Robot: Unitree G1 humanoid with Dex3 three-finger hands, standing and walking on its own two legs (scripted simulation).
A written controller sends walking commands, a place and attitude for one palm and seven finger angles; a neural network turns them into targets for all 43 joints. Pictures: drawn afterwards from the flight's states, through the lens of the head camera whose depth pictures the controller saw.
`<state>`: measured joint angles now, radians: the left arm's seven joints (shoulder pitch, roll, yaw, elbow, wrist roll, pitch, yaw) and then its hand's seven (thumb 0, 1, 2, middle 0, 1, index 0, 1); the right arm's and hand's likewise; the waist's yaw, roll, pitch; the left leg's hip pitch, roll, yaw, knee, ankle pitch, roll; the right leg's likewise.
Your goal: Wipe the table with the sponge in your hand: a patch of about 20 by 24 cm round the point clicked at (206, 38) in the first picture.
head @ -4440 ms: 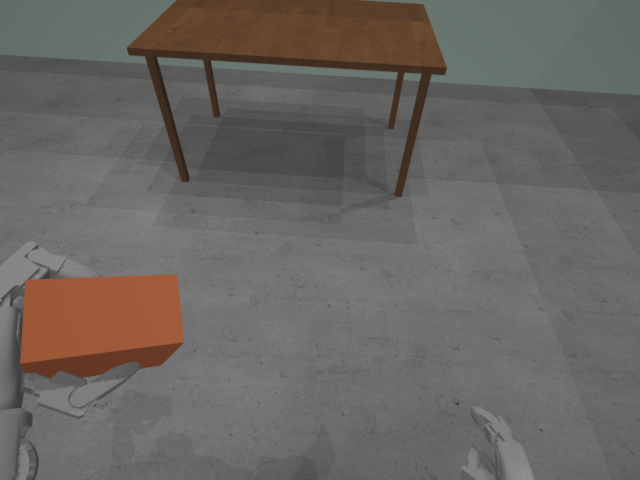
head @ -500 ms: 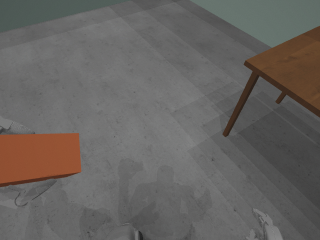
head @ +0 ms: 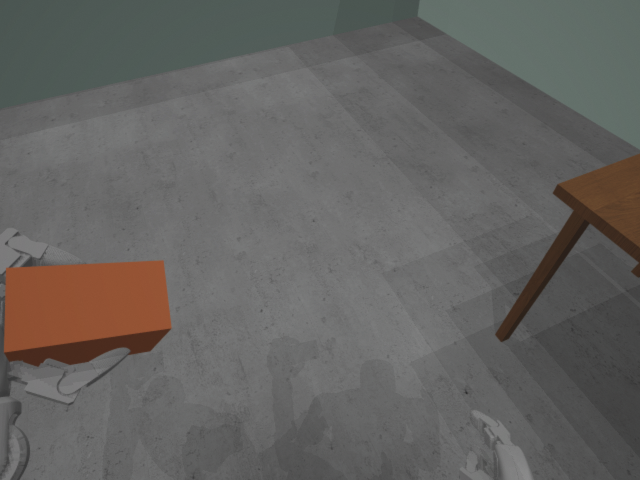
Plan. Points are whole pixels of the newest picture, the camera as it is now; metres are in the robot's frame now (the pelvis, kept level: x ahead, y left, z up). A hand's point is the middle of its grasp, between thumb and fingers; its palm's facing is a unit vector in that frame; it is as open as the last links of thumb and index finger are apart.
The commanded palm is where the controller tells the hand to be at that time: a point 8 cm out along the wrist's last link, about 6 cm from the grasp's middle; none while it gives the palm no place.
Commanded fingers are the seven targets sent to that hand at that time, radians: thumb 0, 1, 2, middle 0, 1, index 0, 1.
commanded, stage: walk to a spot facing it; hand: left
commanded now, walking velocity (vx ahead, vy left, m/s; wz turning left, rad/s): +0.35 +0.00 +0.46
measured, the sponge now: (113, 314) +0.23 +0.22 +0.16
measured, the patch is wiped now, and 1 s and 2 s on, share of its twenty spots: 0.00 0.00 0.00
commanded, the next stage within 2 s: turn to face it in 0.60 s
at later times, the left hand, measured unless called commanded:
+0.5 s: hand (81, 225) +0.32 +0.30 +0.18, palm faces +0.52 -0.72 -0.46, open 10.8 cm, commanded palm +0.23 +0.32 +0.19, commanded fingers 0.00 0.10 1.30 -1.20 -1.60 -1.20 -1.60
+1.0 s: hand (158, 193) +0.38 +0.23 +0.17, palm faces +0.61 -0.70 -0.38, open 10.8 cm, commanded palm +0.31 +0.27 +0.19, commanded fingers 0.00 0.10 1.30 -1.20 -1.60 -1.20 -1.60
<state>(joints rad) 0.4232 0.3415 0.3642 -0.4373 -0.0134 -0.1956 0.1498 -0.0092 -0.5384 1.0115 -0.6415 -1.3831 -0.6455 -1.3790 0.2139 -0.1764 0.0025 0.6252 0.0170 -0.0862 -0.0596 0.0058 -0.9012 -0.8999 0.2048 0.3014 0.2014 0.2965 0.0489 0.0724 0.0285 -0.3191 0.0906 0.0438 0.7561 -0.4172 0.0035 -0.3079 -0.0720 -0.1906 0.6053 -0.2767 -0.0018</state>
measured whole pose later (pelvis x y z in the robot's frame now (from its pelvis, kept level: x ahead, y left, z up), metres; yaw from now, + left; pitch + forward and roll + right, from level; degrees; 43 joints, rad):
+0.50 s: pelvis +0.13 +0.01 +0.00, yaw +11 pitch -1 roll +0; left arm 0.41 0.44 0.42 -0.55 -0.01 -0.19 0.15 -0.01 -0.54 1.02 -0.64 -1.39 -0.64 -1.38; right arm 0.16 -0.14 -0.03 0.59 0.02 -0.05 -0.03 0.01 -0.91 -0.90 0.20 0.30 0.19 0.29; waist -0.03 -0.04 0.12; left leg -0.38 0.03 0.13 0.64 -0.25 0.06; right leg -0.48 -0.11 -0.07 1.31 -0.52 0.05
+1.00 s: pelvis +0.23 -0.05 +0.01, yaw +16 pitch -2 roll +2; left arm 0.41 0.30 0.29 -0.46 -0.02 -0.16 0.14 -0.01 -0.55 1.02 -0.64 -1.39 -0.64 -1.38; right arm 0.10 -0.23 0.00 0.61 0.00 -0.07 -0.06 0.01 -0.91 -0.90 0.20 0.30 0.20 0.30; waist 0.03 -0.01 0.07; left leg -0.42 0.03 0.05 1.00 -0.44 -0.05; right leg -0.26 -0.02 -0.11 0.56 -0.27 -0.07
